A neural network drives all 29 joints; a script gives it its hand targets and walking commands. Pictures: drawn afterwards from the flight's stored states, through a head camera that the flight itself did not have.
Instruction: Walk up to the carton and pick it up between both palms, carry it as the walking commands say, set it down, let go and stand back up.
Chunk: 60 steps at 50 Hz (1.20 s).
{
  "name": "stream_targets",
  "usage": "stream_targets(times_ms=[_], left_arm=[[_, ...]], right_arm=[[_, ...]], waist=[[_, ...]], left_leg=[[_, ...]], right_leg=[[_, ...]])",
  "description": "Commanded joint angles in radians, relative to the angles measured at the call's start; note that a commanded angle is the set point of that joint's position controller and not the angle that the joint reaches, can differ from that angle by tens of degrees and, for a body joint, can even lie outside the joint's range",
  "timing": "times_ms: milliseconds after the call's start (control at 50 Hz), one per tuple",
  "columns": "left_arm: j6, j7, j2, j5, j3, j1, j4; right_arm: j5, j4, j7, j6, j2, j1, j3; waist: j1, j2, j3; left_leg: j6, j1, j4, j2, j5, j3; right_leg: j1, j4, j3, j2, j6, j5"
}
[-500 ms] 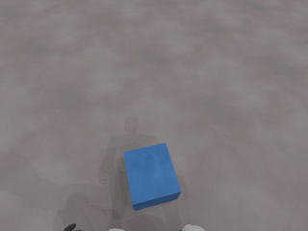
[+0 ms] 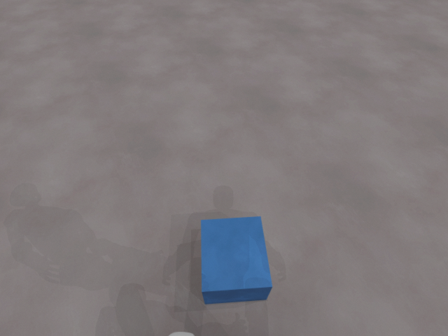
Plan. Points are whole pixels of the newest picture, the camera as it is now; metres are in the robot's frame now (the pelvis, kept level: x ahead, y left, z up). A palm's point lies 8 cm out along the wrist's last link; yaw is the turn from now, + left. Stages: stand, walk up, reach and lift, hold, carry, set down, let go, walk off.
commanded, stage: walk up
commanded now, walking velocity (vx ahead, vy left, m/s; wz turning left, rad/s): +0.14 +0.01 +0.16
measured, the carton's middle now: (233, 259) +0.50 +0.00 -0.68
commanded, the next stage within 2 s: none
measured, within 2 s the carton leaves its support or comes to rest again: neither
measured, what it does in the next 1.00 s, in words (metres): steps on the spot: left foot, then right foot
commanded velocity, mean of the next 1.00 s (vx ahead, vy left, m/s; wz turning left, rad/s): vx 0.03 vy -0.01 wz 0.02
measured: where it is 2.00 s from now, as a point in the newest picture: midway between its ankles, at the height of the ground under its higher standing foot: outside the picture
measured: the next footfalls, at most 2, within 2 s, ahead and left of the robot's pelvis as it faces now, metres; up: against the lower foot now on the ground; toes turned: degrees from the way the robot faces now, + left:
left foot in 0.10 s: +0.01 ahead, +0.14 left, +0.00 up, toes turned +0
right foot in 0.52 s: +0.09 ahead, -0.15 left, +0.00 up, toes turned +1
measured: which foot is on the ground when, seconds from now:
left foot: up 0.00-0.08, down 0.10-1.00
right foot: down 0.00-0.10, up 0.12-0.50, down 0.52-1.00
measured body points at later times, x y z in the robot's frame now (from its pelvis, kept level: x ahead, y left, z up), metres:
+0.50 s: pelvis +0.02 +0.04 +0.00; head +0.05 +0.06 +0.45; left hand +0.09 +0.29 -0.15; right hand +0.00 -0.23 -0.13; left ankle -0.03 +0.14 -0.74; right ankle +0.02 -0.09 -0.73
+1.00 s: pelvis +0.00 +0.02 +0.00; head +0.00 +0.03 +0.45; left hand +0.06 +0.27 -0.15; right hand +0.02 -0.24 -0.14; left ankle -0.03 +0.14 -0.74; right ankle +0.02 -0.09 -0.74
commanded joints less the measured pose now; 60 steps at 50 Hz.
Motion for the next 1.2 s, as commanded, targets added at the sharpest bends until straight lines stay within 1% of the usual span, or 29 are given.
stream_targets(times_ms=[0, 20, 40, 60, 80, 100, 120, 140, 160, 180, 200, 220, 280, 340, 380, 400, 420, 440, 480, 500, 520, 540, 560, 600, 700, 820, 940, 1000, 1180], left_arm=[[0.004, -0.026, 0.182, 0.035, 0.063, -0.074, -0.035], [0.010, -0.030, 0.138, 0.034, 0.054, -0.063, -0.031], [0.016, -0.039, 0.063, 0.031, 0.023, -0.034, -0.048], [0.023, -0.047, 0.031, 0.031, 0.007, -0.063, -0.099], [0.027, -0.051, 0.058, 0.031, 0.017, -0.087, -0.109], [0.027, -0.056, 0.030, 0.038, 0.003, 0.001, -0.072], [0.029, -0.053, 0.078, 0.023, 0.024, -0.062, -0.059], [0.024, -0.059, 0.093, 0.018, 0.029, -0.092, -0.063], [0.022, -0.054, 0.068, 0.014, 0.028, -0.067, -0.028], [0.021, -0.048, 0.042, 0.011, 0.017, -0.009, -0.011], [0.021, -0.040, 0.047, 0.009, 0.016, 0.008, -0.006], [0.023, -0.038, 0.039, 0.007, 0.011, 0.001, -0.010], [0.037, -0.034, 0.030, 0.007, 0.006, -0.065, -0.038], [0.039, -0.027, 0.021, 0.001, 0.005, -0.086, -0.048], [0.032, -0.022, 0.017, -0.001, 0.004, -0.084, -0.050], [0.026, -0.018, 0.014, -0.002, 0.002, -0.065, -0.044], [0.016, -0.013, 0.010, -0.002, -0.002, -0.030, -0.031], [0.006, -0.007, 0.019, -0.003, 0.001, 0.008, -0.014], [-0.007, 0.003, 0.083, 0.000, 0.019, 0.041, 0.003], [-0.002, 0.004, 0.101, -0.002, 0.026, 0.037, 0.012], [0.001, 0.006, 0.105, 0.002, 0.026, 0.033, 0.019], [0.008, 0.007, 0.108, 0.004, 0.027, 0.013, 0.022], [-0.002, 0.005, 0.087, 0.011, 0.007, 0.021, 0.017], [-0.009, 0.004, 0.080, 0.007, -0.004, 0.018, 0.021], [-0.014, 0.002, 0.073, 0.006, -0.007, 0.012, 0.035], [-0.010, -0.002, 0.067, 0.013, -0.005, 0.015, 0.046], [-0.005, -0.008, 0.058, 0.019, -0.001, 0.027, 0.052], [-0.004, -0.009, 0.059, 0.021, 0.000, 0.033, 0.056], [-0.003, -0.008, 0.070, 0.021, 0.004, 0.028, 0.057]], right_arm=[[-0.023, 0.025, -0.005, -0.047, -0.035, 0.240, -0.024], [-0.026, 0.049, -0.013, -0.060, -0.056, 0.297, -0.030], [-0.037, 0.051, -0.021, -0.073, -0.123, 0.309, -0.041], [-0.046, 0.020, -0.027, -0.081, -0.198, 0.233, -0.050], [-0.045, -0.006, -0.030, -0.087, -0.199, 0.129, -0.052], [-0.037, -0.015, -0.031, -0.100, -0.179, 0.074, -0.026], [-0.028, -0.011, -0.037, -0.113, -0.161, 0.077, -0.041], [-0.026, 0.016, -0.038, -0.125, -0.145, 0.124, -0.037], [-0.024, 0.014, -0.039, -0.136, -0.107, 0.143, -0.013], [-0.011, 0.000, -0.041, -0.138, -0.065, 0.115, 0.013], [-0.010, 0.009, -0.047, -0.141, -0.050, 0.155, 0.021], [-0.009, 0.025, -0.049, -0.141, -0.038, 0.186, 0.027], [-0.014, 0.055, -0.055, -0.131, -0.044, 0.270, 0.012], [-0.021, 0.075, -0.067, -0.123, -0.053, 0.315, 0.003], [-0.027, 0.072, -0.068, -0.114, -0.055, 0.297, 0.001], [-0.028, 0.067, -0.067, -0.109, -0.054, 0.269, 0.001], [-0.025, 0.062, -0.065, -0.103, -0.051, 0.236, 0.001], [-0.019, 0.054, -0.061, -0.101, -0.040, 0.206, 0.002], [-0.008, 0.041, -0.054, -0.107, -0.005, 0.213, 0.015], [-0.009, 0.039, -0.055, -0.109, -0.006, 0.224, 0.010], [-0.013, 0.035, -0.054, -0.105, -0.013, 0.221, 0.000], [-0.015, 0.031, -0.058, -0.106, -0.021, 0.211, -0.006], [-0.014, 0.041, -0.055, -0.096, -0.022, 0.202, -0.002], [-0.015, 0.043, -0.053, -0.089, -0.016, 0.186, 0.005], [-0.015, 0.062, -0.051, -0.091, -0.022, 0.183, 0.006], [-0.019, 0.068, -0.052, -0.093, -0.024, 0.156, 0.011], [-0.024, 0.070, -0.052, -0.093, -0.028, 0.138, 0.014], [-0.024, 0.072, -0.052, -0.092, -0.023, 0.131, 0.016], [-0.025, 0.073, -0.053, -0.091, -0.020, 0.142, 0.014]], waist=[[-0.128, -0.162, -0.073], [-0.144, -0.040, -0.055], [-0.146, 0.231, 0.006], [-0.115, 0.384, 0.100], [-0.070, 0.288, 0.182], [-0.016, 0.183, 0.163], [-0.052, 0.165, 0.183], [-0.077, 0.192, 0.130], [-0.068, 0.142, 0.117], [-0.045, 0.162, 0.071], [-0.048, 0.183, 0.007], [-0.054, 0.195, -0.039], [-0.080, 0.189, -0.058], [-0.099, 0.163, -0.050], [-0.095, 0.168, -0.029], [-0.080, 0.158, -0.021], [-0.058, 0.143, -0.026], [-0.033, 0.109, -0.055], [-0.025, -0.039, -0.150], [-0.034, -0.101, -0.152], [-0.041, -0.107, -0.121], [-0.049, -0.117, -0.075], [-0.043, -0.049, -0.072], [-0.051, -0.064, -0.045], [-0.048, -0.090, -0.030], [-0.041, -0.044, 0.001], [-0.033, 0.034, 0.038], [-0.029, 0.037, 0.047], [-0.035, -0.005, 0.040]], left_leg=[[0.054, 0.331, -0.349, -0.031, 0.084, 0.145], [0.068, 0.374, -0.429, 0.002, 0.087, 0.079], [0.120, 0.299, -0.658, 0.173, -0.178, -0.209], [0.179, 0.126, -0.852, 0.339, -0.489, -0.562], [0.179, 0.052, -0.877, 0.342, -0.532, -0.557], [0.120, 0.091, -0.841, 0.312, -0.376, -0.469], [0.132, 0.101, -0.815, 0.268, -0.200, -0.401], [0.139, 0.192, -0.789, 0.230, -0.151, -0.348], [0.103, 0.230, -0.720, 0.210, 0.147, -0.271], [0.085, 0.268, -0.615, 0.176, 0.645, -0.136], [0.102, 0.344, -0.556, 0.170, 0.956, -0.073], [0.107, 0.380, -0.541, 0.156, 1.018, -0.026], [0.111, 0.413, -0.517, 0.151, 0.964, -0.022], [0.134, 0.433, -0.503, 0.191, 0.939, -0.083], [0.162, 0.378, -0.501, 0.199, 0.917, -0.104], [0.164, 0.347, -0.489, 0.191, 0.903, -0.094], [0.153, 0.321, -0.464, 0.171, 0.868, -0.071], [0.132, 0.277, -0.440, 0.141, 0.784, -0.042], [0.066, 0.185, -0.425, 0.066, 0.482, 0.017], [0.055, 0.176, -0.444, 0.059, 0.344, 0.038], [0.050, 0.168, -0.462, 0.052, 0.249, 0.044], [0.045, 0.182, -0.482, 0.056, 0.257, 0.049], [0.041, 0.192, -0.483, 0.039, 0.269, 0.038], [0.041, 0.235, -0.500, 0.048, 0.295, 0.026], [0.037, 0.252, -0.550, 0.061, 0.269, 0.017], [0.046, 0.245, -0.578, 0.076, 0.251, 0.004], [0.060, 0.210, -0.606, 0.092, 0.181, -0.022], [0.062, 0.195, -0.605, 0.086, 0.152, -0.020], [0.060, 0.200, -0.573, 0.073, 0.146, -0.005]], right_leg=[[-0.123, -0.139, 0.127, -0.200, -0.038, -0.485], [-0.163, 0.001, 0.085, -0.153, -0.014, -0.467], [-0.234, 0.231, -0.002, -0.038, 0.021, -0.431], [-0.312, 0.442, 0.035, 0.070, 0.044, -0.378], [-0.318, 0.522, 0.128, 0.032, 0.031, -0.338], [-0.319, 0.583, 0.150, 0.040, 0.030, -0.244], [-0.298, 0.545, 0.157, 0.024, 0.041, -0.184], [-0.337, 0.588, 0.151, 0.012, 0.041, -0.131], [-0.301, 0.533, 0.172, 0.020, 0.040, -0.119], [-0.221, 0.475, 0.169, 0.029, 0.046, -0.145], [-0.188, 0.464, 0.136, 0.046, 0.048, -0.158], [-0.142, 0.421, 0.116, 0.059, 0.043, -0.160], [-0.112, 0.324, 0.081, 0.080, 0.038, -0.174], [-0.130, 0.286, 0.079, 0.080, 0.034, -0.208], [-0.076, 0.224, 0.076, 0.082, 0.028, -0.230], [-0.029, 0.153, 0.067, 0.086, 0.025, -0.199], [0.036, 0.050, 0.046, 0.084, 0.020, -0.124], [0.147, -0.027, 0.044, 0.055, 0.010, 0.003], [0.341, 0.048, 0.129, -0.081, -0.029, 0.408], [0.356, 0.074, 0.139, -0.105, -0.044, 0.496], [0.333, 0.063, 0.137, -0.118, -0.045, 0.491], [0.277, 0.064, 0.119, -0.103, -0.044, 0.421], [0.251, 0.039, 0.168, -0.126, -0.045, 0.400], [0.180, 0.000, 0.191, -0.112, -0.043, 0.303], [0.160, -0.021, 0.193, -0.086, -0.031, 0.219], [0.129, -0.021, 0.170, -0.063, -0.021, 0.109], [0.112, -0.028, 0.154, -0.039, -0.011, -0.022], [0.112, -0.041, 0.160, -0.038, -0.009, -0.056], [0.094, -0.067, 0.182, -0.046, -0.008, -0.101]])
